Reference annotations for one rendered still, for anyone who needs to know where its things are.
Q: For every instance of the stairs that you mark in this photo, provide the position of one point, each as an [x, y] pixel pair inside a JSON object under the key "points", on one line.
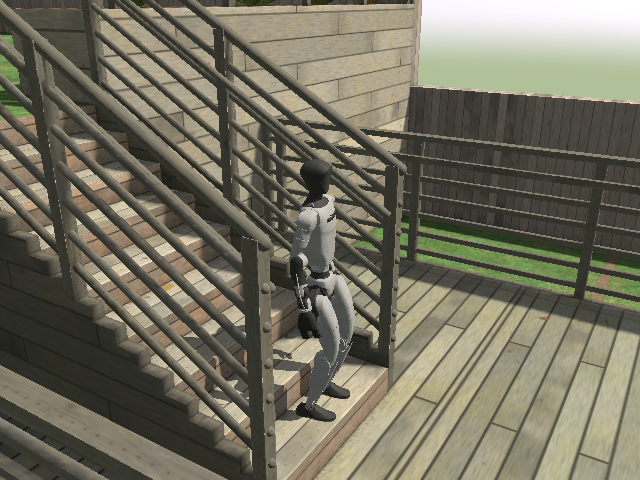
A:
{"points": [[303, 445]]}

